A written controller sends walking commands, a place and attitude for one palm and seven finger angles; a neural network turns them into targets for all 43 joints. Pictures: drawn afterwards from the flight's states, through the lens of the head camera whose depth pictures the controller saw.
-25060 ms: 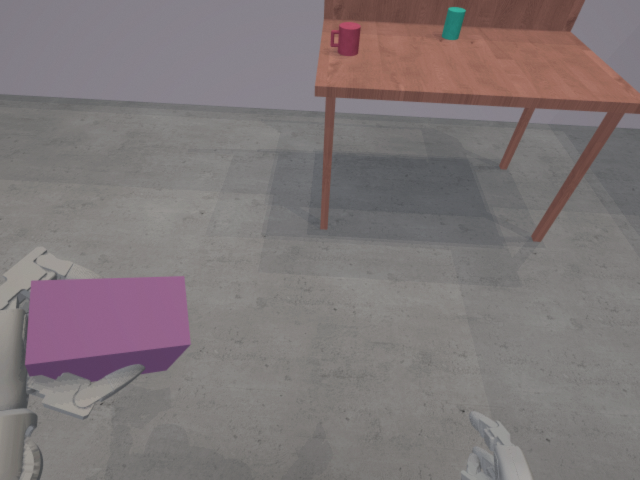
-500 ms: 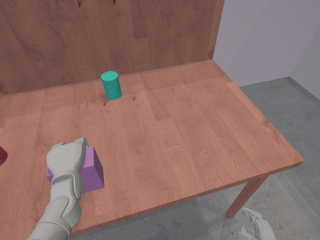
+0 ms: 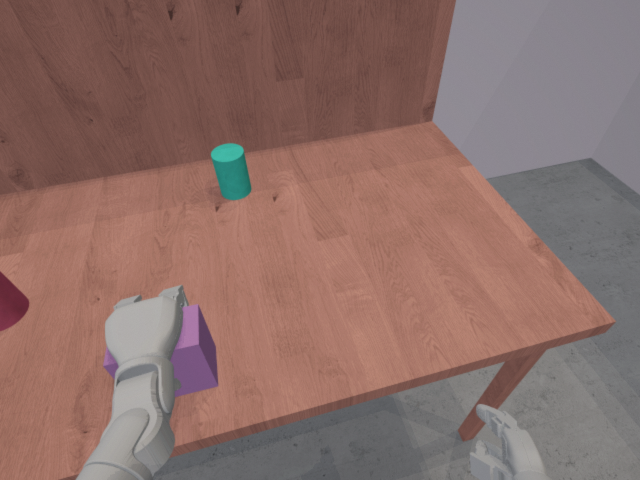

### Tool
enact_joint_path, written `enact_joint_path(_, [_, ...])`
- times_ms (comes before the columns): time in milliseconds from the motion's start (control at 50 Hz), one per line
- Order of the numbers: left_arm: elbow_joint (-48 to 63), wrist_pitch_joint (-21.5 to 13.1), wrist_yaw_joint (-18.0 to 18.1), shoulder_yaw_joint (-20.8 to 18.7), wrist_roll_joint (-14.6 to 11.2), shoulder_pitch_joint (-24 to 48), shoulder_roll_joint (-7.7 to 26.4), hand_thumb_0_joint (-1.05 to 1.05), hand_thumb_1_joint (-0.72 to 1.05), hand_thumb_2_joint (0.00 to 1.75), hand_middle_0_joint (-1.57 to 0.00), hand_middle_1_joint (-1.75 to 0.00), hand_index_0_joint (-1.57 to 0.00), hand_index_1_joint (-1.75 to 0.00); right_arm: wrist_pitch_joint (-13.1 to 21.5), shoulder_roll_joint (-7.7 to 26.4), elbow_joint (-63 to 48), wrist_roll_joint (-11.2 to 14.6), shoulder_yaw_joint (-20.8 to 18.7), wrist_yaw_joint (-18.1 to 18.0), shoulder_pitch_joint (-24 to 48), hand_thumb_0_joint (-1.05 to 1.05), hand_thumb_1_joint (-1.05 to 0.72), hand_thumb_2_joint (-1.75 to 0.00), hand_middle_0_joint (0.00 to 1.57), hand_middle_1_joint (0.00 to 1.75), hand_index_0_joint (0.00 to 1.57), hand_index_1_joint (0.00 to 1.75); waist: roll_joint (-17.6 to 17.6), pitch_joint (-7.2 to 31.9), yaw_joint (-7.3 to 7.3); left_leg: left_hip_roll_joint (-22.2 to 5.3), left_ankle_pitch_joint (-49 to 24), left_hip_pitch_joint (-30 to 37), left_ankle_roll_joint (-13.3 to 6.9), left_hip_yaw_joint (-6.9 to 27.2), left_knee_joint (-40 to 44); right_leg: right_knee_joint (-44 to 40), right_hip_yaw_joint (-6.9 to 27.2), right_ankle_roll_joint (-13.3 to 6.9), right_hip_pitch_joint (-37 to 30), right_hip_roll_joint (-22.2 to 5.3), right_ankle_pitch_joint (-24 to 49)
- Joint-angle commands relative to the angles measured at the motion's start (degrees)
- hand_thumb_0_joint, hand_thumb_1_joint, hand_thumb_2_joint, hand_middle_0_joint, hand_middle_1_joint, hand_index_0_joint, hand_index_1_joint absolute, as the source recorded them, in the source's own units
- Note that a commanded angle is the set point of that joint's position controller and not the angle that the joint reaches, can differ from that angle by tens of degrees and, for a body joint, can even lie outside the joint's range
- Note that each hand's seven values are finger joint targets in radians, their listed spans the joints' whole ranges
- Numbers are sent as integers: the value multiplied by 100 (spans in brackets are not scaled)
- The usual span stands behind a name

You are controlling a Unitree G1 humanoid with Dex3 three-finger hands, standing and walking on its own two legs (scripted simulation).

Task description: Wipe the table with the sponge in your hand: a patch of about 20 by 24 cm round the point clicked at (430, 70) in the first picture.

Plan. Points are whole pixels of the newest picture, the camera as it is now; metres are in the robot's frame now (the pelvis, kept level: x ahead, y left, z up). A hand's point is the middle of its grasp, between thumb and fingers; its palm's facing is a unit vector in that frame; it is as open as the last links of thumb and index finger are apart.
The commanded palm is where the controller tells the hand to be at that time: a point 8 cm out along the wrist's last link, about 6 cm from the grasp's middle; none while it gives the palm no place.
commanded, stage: wipe back along the middle lane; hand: left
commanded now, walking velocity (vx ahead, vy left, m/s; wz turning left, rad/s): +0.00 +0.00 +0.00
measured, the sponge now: (171, 363) +0.27 +0.26 -0.04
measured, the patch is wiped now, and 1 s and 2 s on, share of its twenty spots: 0.85 0.85 0.85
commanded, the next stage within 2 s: slide across to the third lane in 0.64 s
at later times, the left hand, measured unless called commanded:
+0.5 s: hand (163, 347) +0.27 +0.26 +0.00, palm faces -0.03 -0.04 -1.00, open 10.5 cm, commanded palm +0.23 +0.23 +0.03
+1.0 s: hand (171, 345) +0.27 +0.24 +0.01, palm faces -0.04 -0.04 -1.00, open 10.5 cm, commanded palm +0.24 +0.20 +0.05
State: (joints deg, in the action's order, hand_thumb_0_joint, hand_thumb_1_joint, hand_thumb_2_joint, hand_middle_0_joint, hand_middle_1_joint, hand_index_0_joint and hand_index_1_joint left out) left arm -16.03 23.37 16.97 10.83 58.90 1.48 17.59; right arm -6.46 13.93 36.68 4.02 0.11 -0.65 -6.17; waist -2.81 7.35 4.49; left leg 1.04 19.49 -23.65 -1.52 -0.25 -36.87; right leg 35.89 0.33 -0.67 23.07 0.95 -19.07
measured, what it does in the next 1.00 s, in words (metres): stands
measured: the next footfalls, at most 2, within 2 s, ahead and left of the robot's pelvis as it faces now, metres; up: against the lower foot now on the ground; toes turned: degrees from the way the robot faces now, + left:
none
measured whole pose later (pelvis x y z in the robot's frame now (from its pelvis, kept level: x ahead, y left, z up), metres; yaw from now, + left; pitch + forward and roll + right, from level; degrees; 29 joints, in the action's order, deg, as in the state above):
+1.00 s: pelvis -0.01 +0.00 +0.00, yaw +1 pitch +6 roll -1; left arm -18.0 25.3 14.8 14.9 58.5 6.0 17.2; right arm -7.6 14.2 36.9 4.0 -0.7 -1.0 -6.0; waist -3.6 6.9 5.0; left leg 1.3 19.3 -24.7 -1.3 1.1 -38.0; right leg 36.8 -1.0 -1.0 23.6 0.7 -19.2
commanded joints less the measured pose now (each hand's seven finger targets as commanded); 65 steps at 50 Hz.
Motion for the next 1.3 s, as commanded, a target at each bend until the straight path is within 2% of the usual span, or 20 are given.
enact_joint_path(0, [15, -25, -289, 180, -126, 236, 140, 0, 10, 130, -120, -160, -120, -160, 277, 700, -905, 27, -221, -93, 794, 0, -90, -90, 20, 30, 20, 30, 713, 421, -104, 74, -1335, 330, 7, 276, 421, -436, 161, -354, -219, 144, 1668])
enact_joint_path(120, [-50, -114, -276, -192, -124, 118, 478, 0, 10, 130, -120, -160, -120, -160, 301, 757, -895, 7, -247, -114, 713, 0, -90, -90, 20, 30, 20, 30, 765, 615, -38, 88, -1311, 264, 11, 297, 383, -402, 258, -376, -313, 161, 1748])
enact_joint_path(140, [43, -123, -300, 141, -158, 47, 121, 0, 10, 130, -120, -160, -120, -160, 308, 689, -958, 15, -237, -109, 739, 0, -90, -90, 20, 30, 20, 30, 691, 603, -73, 93, -1322, 296, -12, 230, 371, -403, 185, -345, -348, 125, 1790])
enact_joint_path(220, [-79, -107, -265, -115, -120, 137, 390, 0, 10, 130, -120, -160, -120, -160, 298, 744, -906, 17, -254, -107, 746, 0, -90, -90, 20, 30, 20, 30, 713, 461, -41, 85, -1176, 210, 6, 295, 415, -448, 249, -374, -208, 156, 1532])
enact_joint_path(280, [-118, -107, -285, 193, -113, 205, 98, 0, 10, 130, -120, -160, -120, -160, 310, 704, -926, 18, -253, -100, 703, 0, -90, -90, 20, 30, 20, 30, 778, 482, -89, 73, -1173, 253, -19, 253, 385, -431, 162, -352, -156, 149, 1487])
enact_joint_path(320, [-143, -101, -260, -127, -140, 180, 394, 0, 10, 130, -120, -160, -120, -160, 301, 760, -896, 17, -269, -129, 726, 0, -90, -90, 20, 30, 20, 30, 863, 542, -41, 82, -1127, 204, -15, 270, 393, -463, 244, -357, -225, 152, 1529])
enact_joint_path(380, [-143, -96, -297, 219, -151, 304, 68, 0, 10, 130, -120, -160, -120, -160, 302, 711, -918, 26, -247, -132, 725, 0, -90, -90, 20, 30, 20, 30, 795, 467, -107, 85, -1118, 222, -35, 237, 376, -453, 155, -335, -156, 131, 1502])
enact_joint_path(420, [-186, -103, -272, -56, -118, 215, 337, 0, 10, 130, -120, -160, -120, -160, 298, 754, -903, 22, -260, -127, 740, 0, -90, -90, 20, 30, 20, 30, 750, 495, -33, 89, -1092, 170, -10, 292, 393, -441, 217, -367, -157, 154, 1429])
enact_joint_path(460, [-106, -128, -293, 269, -116, 334, 14, 0, 10, 130, -120, -160, -120, -160, 299, 699, -929, 26, -267, -111, 704, 0, -90, -90, 20, 30, 20, 30, 758, 552, -113, 67, -1176, 252, -28, 255, 337, -401, 133, -344, -111, 135, 1513])
enact_joint_path(520, [-182, -106, -272, 18, -117, 473, 280, 0, 10, 130, -120, -160, -120, -160, 271, 751, -885, 25, -261, -133, 727, 0, -90, -90, 20, 30, 20, 30, 827, 480, -99, 60, -997, 185, -13, 300, 399, -447, 197, -364, -55, 161, 1268])
enact_joint_path(540, [-130, -95, -292, 297, -115, 491, 5, 0, 10, 130, -120, -160, -120, -160, 268, 707, -931, 25, -258, -132, 739, 0, -90, -90, 20, 30, 20, 30, 736, 536, -124, 75, -990, 223, -37, 247, 370, -433, 121, -339, -74, 141, 1248])
enact_joint_path(620, [-263, -114, -284, 127, -96, 518, 165, 0, 10, 130, -120, -160, -120, -160, 267, 738, -892, 21, -268, -127, 708, 0, -90, -90, 20, 30, 20, 30, 793, 550, -98, 59, -1045, 217, -27, 296, 344, -406, 168, -368, -15, 164, 1320])
enact_joint_path(700, [-278, -139, -303, 400, -100, 482, -101, 0, 10, 130, -120, -160, -120, -160, 262, 696, -919, 25, -251, -111, 710, 0, -90, -90, 20, 30, 20, 30, 860, 533, -130, 66, -1075, 206, -28, 280, 305, -367, 101, -343, 16, 146, 1352])
enact_joint_path(720, [-278, -131, -278, 184, -102, 487, 116, 0, 10, 130, -120, -160, -120, -160, 247, 728, -907, 26, -259, -115, 737, 0, -90, -90, 20, 30, 20, 30, 801, 536, -90, 56, -1010, 185, -18, 314, 335, -384, 158, -370, 20, 162, 1262])
enact_joint_path(740, [-68, -129, -305, 534, -107, 772, -191, 0, 10, 130, -120, -160, -120, -160, 227, 690, -949, 19, -252, -108, 749, 0, -90, -90, 20, 30, 20, 30, 727, 644, -178, 48, -1024, 262, -42, 275, 315, -364, 78, -345, -8, 134, 1273])
enact_joint_path(820, [179, -107, -313, 442, -183, 902, -79, 0, 10, 130, -120, -160, -120, -160, 201, 692, -943, 16, -284, -97, 836, 0, -90, -90, 20, 30, 20, 30, 771, 719, -167, 19, -1124, 392, -57, 344, 333, -397, 115, -357, -72, 139, 1347])
enact_joint_path(940, [472, -117, -400, 985, -242, 1280, -501, 0, 10, 130, -120, -160, -120, -160, 180, 607, -980, 27, -263, -71, 944, 0, -90, -90, 20, 30, 20, 30, 571, 729, -221, 2, -1100, 598, -104, 368, 402, -439, -13, -348, -88, 134, 1151])
enact_joint_path(1120, [276, -42, -272, 602, -165, 1524, -142, 0, 10, 130, -120, -160, -120, -160, 70, 643, -831, 15, -262, -37, 1056, 0, -90, -90, 20, 30, 20, 30, 728, 740, -126, 4, -1269, 640, -44, 366, 504, -505, 88, -376, -300, 144, 1451])
enact_joint_path(1140, [330, -22, -279, 956, -170, 1607, -515, 0, 10, 130, -120, -160, -120, -160, 64, 592, -871, 16, -248, -29, 1071, 0, -90, -90, 20, 30, 20, 30, 683, 804, -193, 6, -1331, 677, -58, 321, 472, -467, -3, -355, -330, 120, 1539])
enact_joint_path(1280, [-99, 52, -278, 1280, -143, 2014, -825, 0, 10, 130, -120, -160, -120, -160, -1, 566, -768, 32, -246, 1, 1138, 0, -90, -90, 20, 30, 20, 30, 711, 691, -253, 1, -1273, 670, -61, 315, 461, -504, -26, -365, -172, 116, 1451])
